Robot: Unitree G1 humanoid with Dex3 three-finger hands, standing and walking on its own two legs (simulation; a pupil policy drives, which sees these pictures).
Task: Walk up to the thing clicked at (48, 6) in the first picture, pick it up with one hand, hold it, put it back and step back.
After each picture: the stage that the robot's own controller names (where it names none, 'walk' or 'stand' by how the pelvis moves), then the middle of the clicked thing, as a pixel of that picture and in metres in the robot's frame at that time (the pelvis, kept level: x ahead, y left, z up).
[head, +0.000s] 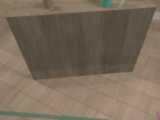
stand; (47, 0) +1.04 +0.26 -0.01
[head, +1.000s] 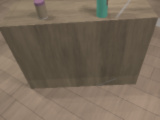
walk; (41, 9) +0.95 +0.33 +0.01
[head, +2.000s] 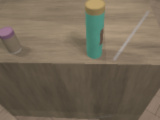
walk; (10, 40) +0.59 +0.40 +0.00
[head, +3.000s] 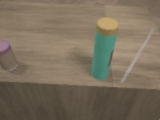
stand; (5, 56) +0.49 +0.35 +0.02
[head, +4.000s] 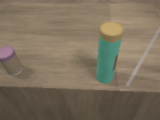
stand; (10, 61) +0.48 +0.33 +0.00
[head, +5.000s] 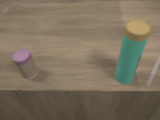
walk; (26, 64) +0.45 +0.26 +0.01
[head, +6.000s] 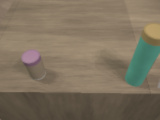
stand; (34, 65) +0.44 +0.22 +0.00
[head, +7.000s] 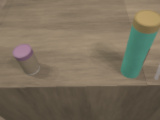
stand; (27, 60) +0.44 +0.25 +0.02
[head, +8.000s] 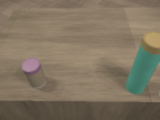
stand; (34, 73) +0.41 +0.22 +0.00
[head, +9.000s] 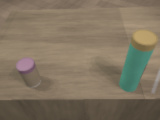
stand; (29, 73) +0.42 +0.24 -0.01
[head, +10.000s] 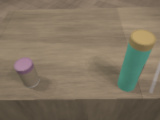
stand; (27, 73) +0.42 +0.25 -0.01
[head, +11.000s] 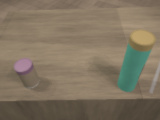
stand; (27, 74) +0.42 +0.25 -0.01
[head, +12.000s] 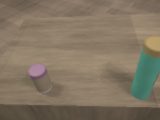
rise first; (41, 78) +0.41 +0.22 +0.00
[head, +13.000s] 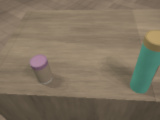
go down; (42, 70) +0.43 +0.23 +0.00
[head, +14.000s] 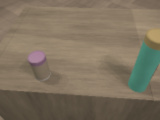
go down; (39, 66) +0.45 +0.22 +0.01
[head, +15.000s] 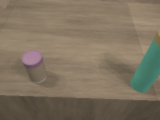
go down; (35, 67) +0.42 +0.20 +0.02
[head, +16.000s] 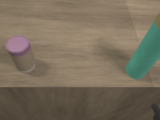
close in; (22, 55) +0.43 +0.20 +0.05
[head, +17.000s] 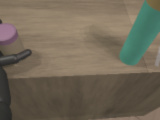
close; (10, 44) +0.46 +0.22 +0.07
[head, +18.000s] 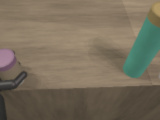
lift; (9, 69) +0.38 +0.24 +0.06
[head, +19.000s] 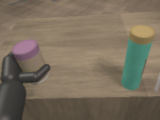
lift; (32, 62) +0.33 +0.17 +0.19
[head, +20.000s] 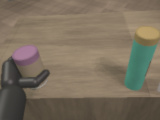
hold; (31, 68) +0.33 +0.18 +0.16
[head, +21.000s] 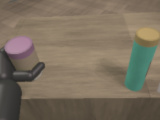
crouch; (25, 60) +0.33 +0.18 +0.20
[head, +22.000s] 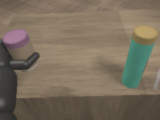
crouch; (22, 51) +0.38 +0.20 +0.18
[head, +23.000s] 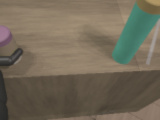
lower; (5, 46) +0.46 +0.22 +0.05
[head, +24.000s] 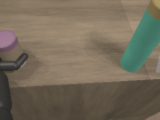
lower; (10, 51) +0.44 +0.22 +0.07
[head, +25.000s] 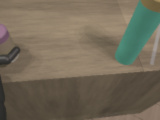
lower; (2, 45) +0.46 +0.23 +0.07
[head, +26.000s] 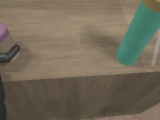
lower; (1, 43) +0.46 +0.23 +0.07
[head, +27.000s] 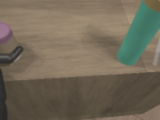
loosen; (5, 44) +0.46 +0.23 +0.07
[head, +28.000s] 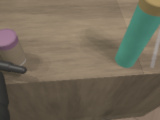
withdraw; (11, 49) +0.45 +0.21 +0.07
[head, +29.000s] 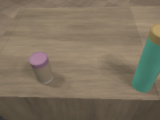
sink last; (42, 68) +0.42 +0.20 +0.03
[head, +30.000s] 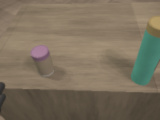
stand; (43, 61) +0.45 +0.21 +0.04
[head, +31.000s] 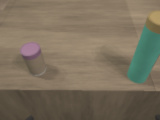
stand; (34, 60) +0.44 +0.21 +0.06
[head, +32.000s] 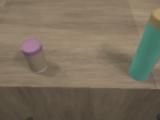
stand; (35, 56) +0.44 +0.21 +0.06
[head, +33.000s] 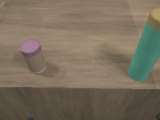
stand; (34, 57) +0.44 +0.21 +0.06
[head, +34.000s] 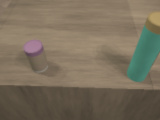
stand; (36, 57) +0.45 +0.21 +0.04
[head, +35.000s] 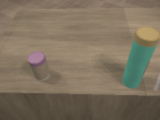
walk; (39, 66) +0.46 +0.22 +0.00
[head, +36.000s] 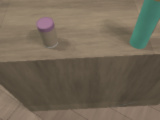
walk; (48, 33) +0.55 +0.18 +0.01
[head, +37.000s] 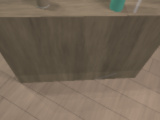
walk; out of the picture +0.79 +0.21 +0.01
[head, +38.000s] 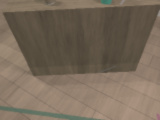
stand; out of the picture +1.03 +0.28 +0.01
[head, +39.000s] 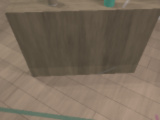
stand; out of the picture +1.02 +0.23 +0.00
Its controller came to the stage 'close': yes
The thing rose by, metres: 0.21
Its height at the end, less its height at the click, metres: +0.00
